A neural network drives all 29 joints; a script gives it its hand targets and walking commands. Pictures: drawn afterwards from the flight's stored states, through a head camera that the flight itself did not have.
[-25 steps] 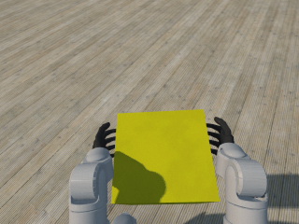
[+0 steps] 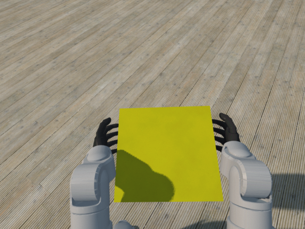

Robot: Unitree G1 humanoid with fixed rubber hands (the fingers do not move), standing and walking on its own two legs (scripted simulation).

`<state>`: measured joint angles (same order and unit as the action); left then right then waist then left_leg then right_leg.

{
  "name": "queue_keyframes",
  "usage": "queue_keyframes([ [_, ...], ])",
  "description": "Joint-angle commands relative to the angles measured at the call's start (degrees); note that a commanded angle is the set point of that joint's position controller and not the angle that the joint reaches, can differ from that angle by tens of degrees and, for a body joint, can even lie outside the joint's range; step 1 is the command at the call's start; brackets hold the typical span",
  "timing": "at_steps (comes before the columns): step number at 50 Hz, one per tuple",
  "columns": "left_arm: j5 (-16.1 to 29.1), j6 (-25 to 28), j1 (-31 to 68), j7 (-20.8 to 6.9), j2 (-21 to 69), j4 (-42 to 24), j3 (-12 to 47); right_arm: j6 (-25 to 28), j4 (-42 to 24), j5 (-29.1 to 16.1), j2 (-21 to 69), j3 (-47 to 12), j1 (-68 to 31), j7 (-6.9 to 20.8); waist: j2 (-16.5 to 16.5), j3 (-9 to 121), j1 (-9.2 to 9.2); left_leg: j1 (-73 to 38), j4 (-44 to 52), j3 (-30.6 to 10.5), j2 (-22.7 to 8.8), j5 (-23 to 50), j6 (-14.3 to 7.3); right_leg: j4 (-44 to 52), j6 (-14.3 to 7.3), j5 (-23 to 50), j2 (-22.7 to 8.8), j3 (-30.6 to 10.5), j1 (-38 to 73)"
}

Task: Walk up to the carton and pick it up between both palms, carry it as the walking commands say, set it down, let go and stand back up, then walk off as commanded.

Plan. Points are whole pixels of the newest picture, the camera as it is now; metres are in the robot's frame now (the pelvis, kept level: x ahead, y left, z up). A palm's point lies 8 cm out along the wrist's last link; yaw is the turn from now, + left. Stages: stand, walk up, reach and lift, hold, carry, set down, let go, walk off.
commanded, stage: carry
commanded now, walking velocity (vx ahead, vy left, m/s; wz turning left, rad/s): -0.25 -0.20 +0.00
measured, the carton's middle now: (165, 159) +0.30 +0.00 +0.00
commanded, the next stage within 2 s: none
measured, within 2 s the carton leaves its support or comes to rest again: neither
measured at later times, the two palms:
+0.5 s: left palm out of the picture +0.11 +0.02 +0.12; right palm out of the picture +0.12 -0.27 +0.13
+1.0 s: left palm out of the picture -0.05 -0.12 +0.10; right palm out of the picture -0.03 -0.41 +0.12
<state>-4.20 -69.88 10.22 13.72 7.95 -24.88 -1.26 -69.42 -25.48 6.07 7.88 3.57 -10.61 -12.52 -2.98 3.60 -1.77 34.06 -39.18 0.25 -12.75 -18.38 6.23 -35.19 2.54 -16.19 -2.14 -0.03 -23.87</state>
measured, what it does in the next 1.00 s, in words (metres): walks backwards: left foot, then right foot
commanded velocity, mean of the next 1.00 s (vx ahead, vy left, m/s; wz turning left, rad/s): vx -0.25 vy -0.20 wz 0.00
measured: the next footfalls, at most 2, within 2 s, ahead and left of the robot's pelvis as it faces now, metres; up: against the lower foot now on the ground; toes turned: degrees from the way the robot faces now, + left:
left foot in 0.22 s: -0.02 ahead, +0.05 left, +0.00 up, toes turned +10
right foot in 0.56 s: -0.15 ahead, -0.35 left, +0.00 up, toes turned -1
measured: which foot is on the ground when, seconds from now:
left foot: up 0.00-0.20, down 0.22-0.56, up 0.58-0.80, down 0.82-1.00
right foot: down 0.00-0.22, up 0.24-0.54, down 0.56-0.84, up 0.86-1.00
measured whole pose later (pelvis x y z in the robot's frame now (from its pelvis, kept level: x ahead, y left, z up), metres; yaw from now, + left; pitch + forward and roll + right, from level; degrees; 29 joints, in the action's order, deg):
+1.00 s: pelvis -0.30 -0.29 +0.02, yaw +1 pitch +3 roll -3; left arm -4.1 -71.3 7.4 13.8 7.5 -27.0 -0.8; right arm -68.3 -22.6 5.0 7.8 3.1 -9.3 -12.2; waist 1.0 1.9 -2.2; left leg 24.9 -31.9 5.3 -8.1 -10.1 0.7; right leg -68.9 0.6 -22.5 2.7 -2.1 -37.6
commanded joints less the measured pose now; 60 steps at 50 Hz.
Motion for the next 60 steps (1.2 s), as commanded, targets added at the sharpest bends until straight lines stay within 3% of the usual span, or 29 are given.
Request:
queue_keyframes([
  [1, 19.8, 0.6, 15.1, -15.1, 55.4, -4.9, 30.1, -0.7, -4.7, -20.9, 56.3, -34.5, -18.9, 12.9, 21.3, 16.9, 1.66, 2.3, -26.6, 1.2, 9.7, -20.4, -3.3, 10.9, -12.3, 41.9, -17.6, -13.1, 11.7],
  [3, 19.1, 2.5, 16.7, -15.5, 57.3, -7.1, 30.0, 0.6, -6.8, -23.4, 59.2, -37.7, -23.4, 14.2, 16.8, 17.7, 1.75, -1.2, -27.9, 1.0, 9.2, -12.1, -4.8, 7.7, -9.2, 35.5, -10.5, 0.5, 9.3],
  [4, 18.7, 3.2, 17.8, -15.4, 57.8, -8.4, 30.0, 1.1, -8.4, -24.7, 59.8, -39.1, -24.2, 14.4, 16.8, 17.2, 1.83, -1.7, -23.7, 3.3, 8.9, -9.5, -4.5, 6.4, -8.9, 34.4, -8.9, 2.7, 9.9],
  [8, 17.7, 3.1, 14.6, -14.1, 54.8, -9.7, 30.7, 0.2, -7.5, -25.0, 57.0, -37.7, -20.1, 13.8, 15.3, 18.6, 1.36, -8.4, -4.6, 6.6, 9.5, -5.6, -4.1, 5.8, -11.6, 30.7, -9.8, -3.6, 11.9],
  [10, 17.7, 1.9, 13.3, -13.5, 53.5, -7.6, 30.9, -0.7, -4.8, -23.6, 55.0, -35.4, -16.5, 13.8, 11.4, 19.4, 2.39, -19.7, 15.6, 6.7, 6.7, 5.3, -3.5, 2.3, -10.0, 25.7, -7.2, -3.3, 7.9],
  [11, 17.7, 1.4, 14.1, -13.2, 52.8, -6.9, 31.2, -1.1, -3.6, -22.8, 54.2, -34.1, -15.5, 14.0, 4.5, 17.8, 2.66, -28.9, 19.5, -3.9, -1.4, 7.5, -4.4, -2.2, -6.8, 13.3, -4.6, -3.6, -4.1],
  [12, 18.2, 0.6, 14.6, -13.6, 53.3, -7.8, 32.7, -1.0, 0.6, -20.9, 53.1, -31.5, -11.3, 13.9, -19.1, 16.0, 3.09, -30.3, 20.0, -24.8, -20.0, 32.8, -13.5, -13.5, -2.4, -14.6, 3.6, 2.6, -18.3],
  [13, 18.5, 0.6, 17.7, -13.6, 54.2, -8.0, 32.8, -0.5, -1.0, -22.2, 54.2, -31.5, -14.5, 14.3, -14.6, 15.6, 2.70, -27.9, 18.5, -24.2, -21.9, 43.2, -17.7, -28.2, -2.1, -19.0, 3.0, -5.1, -17.4],
  [15, 20.5, 1.1, 22.1, -14.4, 57.1, -8.6, 35.0, 0.7, -1.5, -20.8, 55.2, -30.7, -15.6, 14.5, -4.8, 14.2, 2.76, -20.6, 18.7, -13.2, -15.7, 22.0, -14.8, -39.0, -2.6, -11.4, 1.3, -7.9, -15.6],
  [18, 22.2, 1.0, 24.9, -14.7, 58.5, -8.9, 36.8, 1.6, -3.1, -19.8, 54.4, -28.7, -17.3, 14.0, -8.1, 11.3, 2.28, -15.9, 23.0, -3.3, -8.4, 2.0, -9.1, -36.6, -1.9, -4.6, 2.4, -5.0, -13.7],
  [26, 20.4, -1.1, 18.5, -13.7, 53.7, -2.8, 33.0, -1.0, -1.0, -18.0, 51.2, -28.6, -14.8, 12.7, -14.1, 14.7, 1.84, -15.9, 20.9, -3.5, -8.5, 2.3, -5.3, 1.5, -1.3, -7.6, 0.2, 2.1, 2.7],
  [27, 20.1, -1.2, 17.6, -13.8, 53.7, -2.0, 32.2, -1.1, -0.9, -18.1, 51.4, -29.2, -15.3, 12.6, -10.0, 15.2, 1.16, -13.3, 14.9, -0.6, -5.8, 2.5, -4.5, 9.0, -1.6, -6.4, -0.9, 1.1, 7.2],
  [28, 19.8, -1.3, 17.5, -14.1, 53.8, -1.5, 31.3, -1.2, -0.4, -18.1, 51.3, -29.5, -15.9, 12.6, -0.7, 13.3, 1.04, -6.7, 6.7, 3.7, -1.4, -0.4, -3.2, 16.2, -1.9, -3.9, -4.5, -3.1, 10.9],
  [29, 19.1, -1.4, 17.2, -14.3, 52.4, -0.8, 30.2, -1.5, 0.2, -17.9, 50.7, -29.7, -15.6, 12.7, 15.4, 13.8, 1.48, 1.8, -5.3, 9.0, 5.5, -11.8, -0.8, 22.8, -5.5, -2.8, -18.1, -16.8, 9.5],
  [30, 18.0, -0.5, 17.7, -14.3, 53.6, -1.0, 28.8, -1.7, -2.7, -19.9, 53.2, -32.5, -20.3, 13.1, 25.1, 11.9, 1.63, 5.4, -17.9, 5.6, 10.1, -20.4, -1.1, 18.5, -11.2, 16.8, -22.3, -20.8, 5.8],
  [32, 18.0, 1.1, 16.7, -15.0, 55.7, -4.2, 27.9, -0.7, -4.3, -22.7, 58.1, -36.6, -25.1, 14.0, 18.9, 12.9, 1.81, 2.7, -30.3, -0.6, 10.6, -15.0, -3.9, 12.7, -9.8, 22.2, -13.3, -6.6, 4.7],
  [34, 17.7, 2.9, 19.1, -15.1, 57.7, -7.2, 28.3, 0.5, -6.9, -25.2, 60.5, -39.2, -26.8, 14.6, 16.7, 14.6, 1.80, 0.7, -28.5, 1.8, 9.9, -9.1, -3.8, 8.4, -8.5, 25.3, -8.8, 2.6, 7.1],
  [39, 17.6, 2.8, 14.4, -14.1, 54.7, -8.2, 30.4, 0.0, -6.1, -24.6, 56.3, -36.9, -19.8, 13.5, 15.6, 19.0, 1.23, -7.6, -4.0, 6.7, 10.0, -5.8, -3.9, 4.2, -12.2, 35.8, -10.1, -4.8, 13.8],
  [41, 18.0, 1.8, 13.4, -13.7, 53.8, -6.2, 30.7, -0.7, -3.7, -22.9, 54.3, -34.4, -16.1, 13.5, 11.6, 20.4, 2.32, -20.8, 16.5, 5.3, 5.8, 6.9, -3.3, 0.0, -10.2, 30.9, -7.3, -4.1, 8.6],
  [42, 18.2, 1.4, 14.4, -13.5, 53.1, -5.9, 31.2, -0.9, -2.6, -22.0, 53.5, -33.1, -15.0, 13.7, 3.4, 18.5, 2.56, -31.1, 19.9, -7.0, -3.7, 11.3, -4.8, -4.8, -6.4, 15.3, -4.6, -4.4, -5.2],
  [43, 19.1, 0.7, 16.3, -14.0, 54.5, -8.2, 33.6, -0.7, 1.7, -20.1, 52.8, -30.2, -10.7, 13.7, -22.0, 16.2, 2.99, -32.0, 19.7, -26.6, -21.2, 40.3, -14.1, -16.4, -2.1, -16.6, 3.9, 3.0, -19.7],
  [44, 19.4, 0.9, 19.7, -13.9, 55.4, -8.6, 33.5, 0.2, -1.1, -22.2, 54.4, -30.8, -14.9, 14.1, -13.8, 16.8, 2.43, -31.1, 16.8, -23.3, -21.0, 50.0, -16.8, -30.3, -2.2, -18.6, 2.7, -6.1, -18.5],
  [46, 21.2, 1.5, 22.7, -14.6, 57.8, -8.9, 35.5, 1.4, -1.5, -20.7, 55.0, -30.2, -15.1, 14.2, -3.8, 15.6, 2.79, -23.9, 17.0, -11.9, -14.9, 29.2, -14.2, -39.4, -2.5, -10.8, 1.8, -8.6, -16.5],
  [48, 22.5, 1.5, 24.7, -14.9, 58.8, -9.6, 36.9, 2.3, -3.1, -20.1, 54.6, -29.1, -15.9, 13.9, -6.1, 12.9, 2.73, -19.7, 19.4, -4.0, -9.1, 15.4, -10.8, -39.4, -2.2, -5.5, 2.6, -6.6, -15.7],
  [50, 22.2, 1.2, 24.0, -14.4, 57.9, -9.1, 36.8, 2.3, -4.0, -20.0, 53.1, -28.4, -16.7, 13.5, -8.0, 12.9, 2.64, -20.4, 20.7, -2.9, -7.6, 7.6, -9.3, -33.0, -1.2, -4.6, 2.2, -3.6, -15.1],
  [57, 19.9, -0.6, 17.7, -13.5, 53.4, -4.2, 33.0, -0.4, -2.3, -18.9, 51.0, -29.4, -14.8, 12.8, -14.9, 15.1, 2.25, -16.5, 20.2, -3.6, -8.7, 7.5, -6.0, -2.9, -1.0, -7.3, 0.3, 2.0, 0.7],
  [58, 19.6, -0.8, 16.4, -13.6, 53.3, -3.2, 32.1, -0.7, -2.3, -18.9, 51.3, -30.1, -15.3, 12.7, -12.4, 15.9, 1.35, -14.1, 15.6, -1.7, -7.2, 6.7, -5.1, 5.3, -1.3, -5.7, -0.2, 1.8, 5.6],
  [59, 19.3, -0.9, 16.1, -13.8, 53.3, -2.5, 31.2, -0.8, -2.0, -18.9, 51.3, -30.6, -15.9, 12.7, -5.1, 15.4, 1.05, -9.1, 8.0, 2.4, -3.2, 4.6, -4.0, 11.7, -1.6, -4.8, -2.6, -0.5, 10.4],
  [60, 19.0, -0.9, 16.1, -14.2, 52.6, -2.1, 30.2, -1.1, -1.1, -18.6, 51.2, -30.6, -16.0, 12.6, 7.9, 13.1, 1.22, -0.6, -0.9, 6.4, 2.3, -7.4, -2.3, 20.6, -3.0, -5.9, -12.0, -10.6, 10.9],
])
